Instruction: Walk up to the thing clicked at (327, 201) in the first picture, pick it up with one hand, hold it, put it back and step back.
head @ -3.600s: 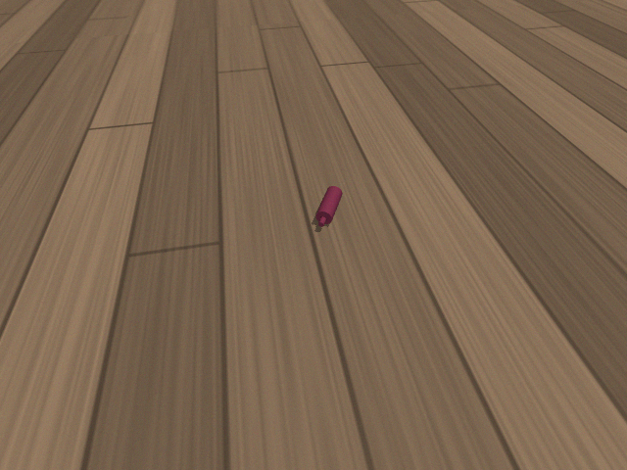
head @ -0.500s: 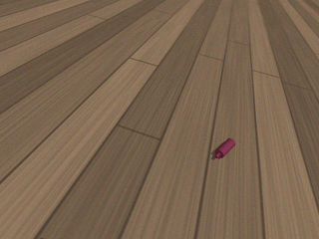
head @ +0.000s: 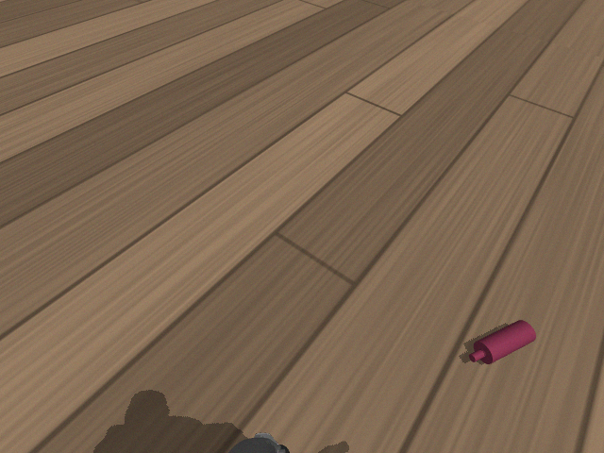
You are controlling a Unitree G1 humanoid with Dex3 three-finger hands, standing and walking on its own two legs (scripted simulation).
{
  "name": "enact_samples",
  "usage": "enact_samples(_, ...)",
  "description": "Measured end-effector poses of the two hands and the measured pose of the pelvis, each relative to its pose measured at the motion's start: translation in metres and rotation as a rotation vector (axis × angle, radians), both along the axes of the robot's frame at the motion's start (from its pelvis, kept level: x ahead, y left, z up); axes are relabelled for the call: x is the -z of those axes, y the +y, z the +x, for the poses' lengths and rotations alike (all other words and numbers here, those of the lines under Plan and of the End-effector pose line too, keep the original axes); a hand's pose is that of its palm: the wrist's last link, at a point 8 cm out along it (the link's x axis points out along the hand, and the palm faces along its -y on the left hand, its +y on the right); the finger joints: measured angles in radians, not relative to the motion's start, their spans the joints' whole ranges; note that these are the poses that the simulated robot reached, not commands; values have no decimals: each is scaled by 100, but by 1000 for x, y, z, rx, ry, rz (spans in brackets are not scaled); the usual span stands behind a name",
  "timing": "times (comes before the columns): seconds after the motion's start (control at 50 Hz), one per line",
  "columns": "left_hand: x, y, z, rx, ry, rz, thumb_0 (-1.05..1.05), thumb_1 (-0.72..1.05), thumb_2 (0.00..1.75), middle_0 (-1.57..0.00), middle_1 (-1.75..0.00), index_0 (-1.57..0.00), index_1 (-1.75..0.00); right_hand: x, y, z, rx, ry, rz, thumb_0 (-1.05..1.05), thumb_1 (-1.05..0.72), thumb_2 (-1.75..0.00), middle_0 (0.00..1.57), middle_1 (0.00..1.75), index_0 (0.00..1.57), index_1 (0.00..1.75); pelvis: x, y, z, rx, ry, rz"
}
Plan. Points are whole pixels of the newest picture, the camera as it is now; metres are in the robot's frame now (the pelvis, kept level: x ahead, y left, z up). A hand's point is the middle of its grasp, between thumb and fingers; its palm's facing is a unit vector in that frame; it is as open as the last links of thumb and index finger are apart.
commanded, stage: walk up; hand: left
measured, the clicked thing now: (499, 344) +0.65 -0.62 -0.71
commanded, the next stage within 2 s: none
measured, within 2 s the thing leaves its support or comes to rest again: neither
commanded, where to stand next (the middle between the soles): +0.45 -1.07 m, yaw +29 degrees
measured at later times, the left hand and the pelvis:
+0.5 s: hand out of the picture +0.15 +0.04 -0.14, palm faces +0.16 -0.91 -0.39, open 7.4 cm; pelvis +0.11 -0.26 -0.01, yaw +11 degrees
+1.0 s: hand (432, 421) +0.24 -0.17 -0.15, palm faces +0.22 -0.92 -0.31, open 7.4 cm; pelvis +0.21 -0.46 -0.01, yaw +18 degrees
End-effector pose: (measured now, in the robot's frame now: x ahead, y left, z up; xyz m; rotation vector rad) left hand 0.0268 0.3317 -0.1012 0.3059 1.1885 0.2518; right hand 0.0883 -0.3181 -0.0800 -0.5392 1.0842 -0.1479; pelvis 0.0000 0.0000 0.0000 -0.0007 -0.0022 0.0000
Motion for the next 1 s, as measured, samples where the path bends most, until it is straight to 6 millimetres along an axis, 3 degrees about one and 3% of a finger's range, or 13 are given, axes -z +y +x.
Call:
enact_samples(0.1, 27, -49, 41, 52, 16, -52, 1, 90, 90, -20, -30, -20, -30, -3, -45, 6, 89, -22, -71, 0, -90, -90, 21, 31, 21, 30, 12, -34, 23, -22, -24, 46)
enact_samples(0.2, 22, -96, 92, 96, -53, -103, 1, 90, 90, -21, -30, -20, -30, -28, -98, 3, 110, -7, -129, 0, -90, -90, 21, 31, 21, 30, 1, -78, 45, -48, -28, 28)
enact_samples(0.28, 13, -125, 123, 81, -130, -90, 1, 90, 90, -21, -30, -20, -30, -38, -152, 10, 67, 48, -166, 0, -89, -90, 21, 31, 21, 31, 1, -121, 61, -85, -13, 11)
enact_samples(0.4, 9, -180, 142, 31, -136, 13, 1, 90, 90, -20, -30, -20, -30, -25, -258, 47, 30, 71, -205, 0, -89, -90, 21, 31, 21, 31, 18, -209, 89, -135, 18, 12)
enact_samples(0.46, 5, -221, 128, -25, -132, 45, 1, 91, 90, -20, -30, -20, -30, -8, -306, 80, 32, 93, -230, 0, -89, -90, 21, 31, 21, 31, 24, -245, 101, -172, 5, -17)
enact_samples(0.52, -7, -260, 101, -124, -87, 28, 1, 91, 90, -20, -30, -20, -30, -5, -319, 122, 9, 82, -193, 1, -90, -90, 21, 30, 21, 30, 8, -269, 118, -205, 4, 2)
enact_samples(0.62, -23, -309, 64, -232, 26, 26, 1, 90, 90, -21, -30, -20, -30, -8, -318, 193, -111, 32, -94, 1, -90, -90, 21, 30, 20, 30, -12, -305, 143, -227, 14, 6)
enact_samples(0.74, -6, -357, 57, -297, 86, 16, 1, 90, 90, -21, -30, -20, -30, -1, -322, 248, -239, 47, -49, 0, -90, -90, 21, 30, 21, 30, -5, -349, 172, -274, 16, 4)
enact_samples(0.84, 19, -405, 94, -261, 78, -32, 1, 90, 90, -20, -30, -20, -30, 2, -356, 266, -235, 8, -68, 0, -90, -90, 21, 31, 21, 30, 6, -383, 186, -302, -5, 38)
enact_samples(0.9, 19, -432, 128, -196, 49, -67, 1, 90, 90, -21, -30, -20, -30, -10, -388, 272, -169, -46, -83, 0, -90, -90, 21, 31, 21, 31, 2, -408, 195, -289, -23, 27)
enact_samples(1.0, 15, -456, 189, -166, -98, -40, 1, 90, 90, -21, -30, -21, -30, -25, -458, 275, -185, -46, -140, 0, -89, -90, 21, 31, 21, 31, 6, -461, 213, -314, -29, 9)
